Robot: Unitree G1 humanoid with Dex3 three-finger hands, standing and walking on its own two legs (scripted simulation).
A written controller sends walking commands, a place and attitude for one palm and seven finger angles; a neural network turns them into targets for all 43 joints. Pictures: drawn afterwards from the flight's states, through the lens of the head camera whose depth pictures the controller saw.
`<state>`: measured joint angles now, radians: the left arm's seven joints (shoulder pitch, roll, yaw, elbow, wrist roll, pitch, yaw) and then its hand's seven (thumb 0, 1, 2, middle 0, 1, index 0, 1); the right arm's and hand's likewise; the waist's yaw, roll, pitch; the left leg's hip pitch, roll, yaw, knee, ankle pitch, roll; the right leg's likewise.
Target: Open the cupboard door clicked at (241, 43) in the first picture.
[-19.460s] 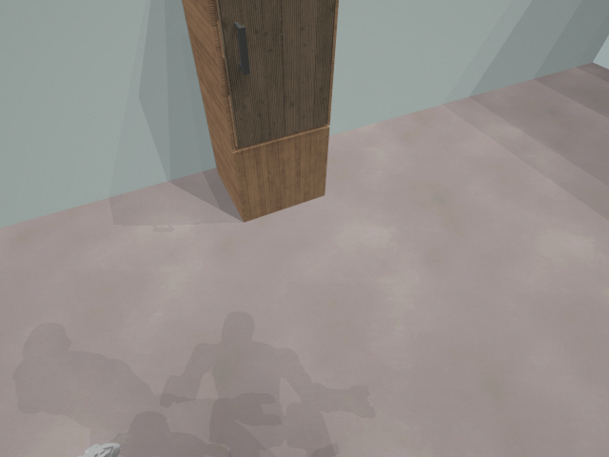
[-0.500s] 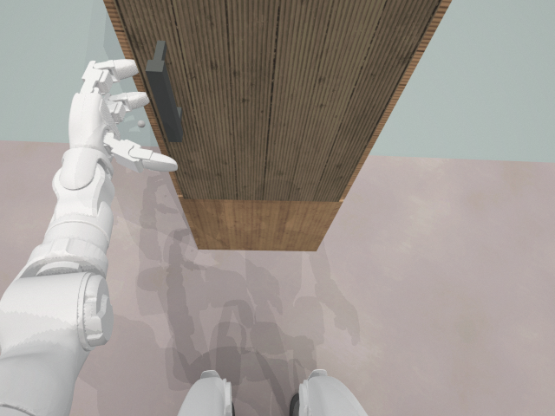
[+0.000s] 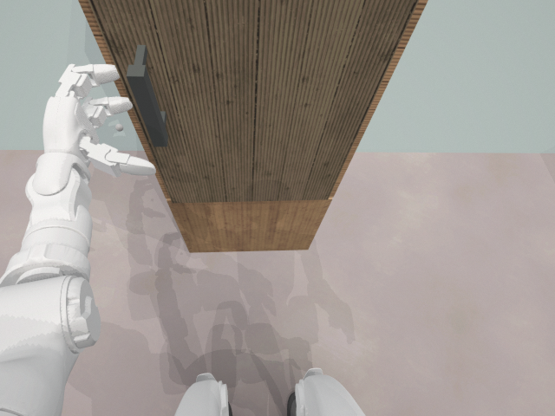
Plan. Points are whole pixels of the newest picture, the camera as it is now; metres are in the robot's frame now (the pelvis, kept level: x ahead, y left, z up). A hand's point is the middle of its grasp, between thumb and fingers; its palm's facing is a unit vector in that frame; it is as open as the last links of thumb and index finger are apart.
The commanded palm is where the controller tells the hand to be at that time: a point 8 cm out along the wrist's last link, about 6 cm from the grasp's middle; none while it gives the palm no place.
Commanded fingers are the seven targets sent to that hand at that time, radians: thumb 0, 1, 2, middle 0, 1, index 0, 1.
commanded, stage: move the hooked fingers beside the handle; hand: left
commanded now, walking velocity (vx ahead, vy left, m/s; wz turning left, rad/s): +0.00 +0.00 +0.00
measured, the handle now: (151, 99) +0.54 +0.15 +0.08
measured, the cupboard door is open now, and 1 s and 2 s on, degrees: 1 1 1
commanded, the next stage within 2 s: slide the fingers in behind the handle in 1.38 s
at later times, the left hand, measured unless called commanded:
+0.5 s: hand (103, 128) +0.49 +0.21 +0.08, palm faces -0.01 -1.00 -0.03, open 14.0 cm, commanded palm +0.48 +0.25 +0.07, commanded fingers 0.00 -0.50 0.30 -0.30 -1.20 -0.30 -1.20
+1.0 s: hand (100, 123) +0.50 +0.21 +0.08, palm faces -0.01 -1.00 -0.02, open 13.9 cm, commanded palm +0.48 +0.26 +0.07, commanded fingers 0.00 -0.50 0.30 -0.30 -1.20 -0.30 -1.20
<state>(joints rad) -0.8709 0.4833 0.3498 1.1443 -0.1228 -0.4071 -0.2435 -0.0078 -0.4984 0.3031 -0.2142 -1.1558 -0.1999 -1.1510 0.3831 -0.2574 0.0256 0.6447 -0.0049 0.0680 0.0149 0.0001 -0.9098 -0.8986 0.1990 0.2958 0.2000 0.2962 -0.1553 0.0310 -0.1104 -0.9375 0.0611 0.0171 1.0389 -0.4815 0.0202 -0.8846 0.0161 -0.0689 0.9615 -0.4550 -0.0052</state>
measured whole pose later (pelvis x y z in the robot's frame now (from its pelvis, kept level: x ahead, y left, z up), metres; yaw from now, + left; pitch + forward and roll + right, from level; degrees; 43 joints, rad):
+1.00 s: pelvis -0.01 +0.00 +0.00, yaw -1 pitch +22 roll -4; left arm -0.90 0.61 0.45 1.18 -0.10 -0.37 -0.34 -0.01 -0.50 0.30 -0.30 -1.20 -0.30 -1.20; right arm 0.40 -0.27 0.05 0.61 0.00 0.08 -0.01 0.00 -0.91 -0.90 0.20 0.30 0.20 0.30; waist -0.19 0.03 -0.10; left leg -0.98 0.08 0.02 1.06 -0.47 0.02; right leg -0.93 0.03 -0.06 0.97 -0.44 0.00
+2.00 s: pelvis -0.01 +0.00 +0.00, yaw -1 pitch +22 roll -4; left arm -0.87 0.51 0.38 1.13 -0.11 -0.39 -0.27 -0.01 -0.50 0.30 -0.30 -1.20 -0.29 -1.20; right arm 0.41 -0.26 0.03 0.62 0.00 0.07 0.01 0.00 -0.91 -0.90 0.20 0.30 0.20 0.30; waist -0.17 0.03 -0.11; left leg -0.96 0.07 0.02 1.06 -0.48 0.02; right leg -0.90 0.03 -0.06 0.97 -0.44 0.00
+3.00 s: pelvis -0.01 -0.02 +0.00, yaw +0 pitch +21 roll -2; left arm -0.91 0.42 0.34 1.18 -0.08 -0.42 -0.16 -0.01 -0.50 0.30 -0.30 -1.20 -0.31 -1.21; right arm 0.40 -0.26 0.02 0.64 -0.01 0.05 0.02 0.00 -0.91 -0.90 0.20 0.30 0.20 0.30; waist -0.18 0.04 -0.11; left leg -0.95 0.07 0.01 1.05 -0.46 0.00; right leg -0.92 0.03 -0.06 1.00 -0.45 -0.03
